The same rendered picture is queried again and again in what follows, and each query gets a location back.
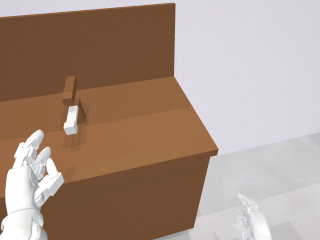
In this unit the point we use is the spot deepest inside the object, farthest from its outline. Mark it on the robot right hand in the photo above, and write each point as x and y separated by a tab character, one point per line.
256	226

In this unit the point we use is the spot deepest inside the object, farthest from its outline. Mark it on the robot left hand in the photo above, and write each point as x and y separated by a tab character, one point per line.
23	178

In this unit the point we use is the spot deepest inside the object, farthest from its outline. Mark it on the tap lever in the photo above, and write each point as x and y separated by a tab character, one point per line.
70	126

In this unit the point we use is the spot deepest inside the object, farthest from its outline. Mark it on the counter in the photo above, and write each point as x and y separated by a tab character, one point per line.
135	169

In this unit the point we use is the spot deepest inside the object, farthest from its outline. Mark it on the robot left forearm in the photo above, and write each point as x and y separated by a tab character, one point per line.
24	224

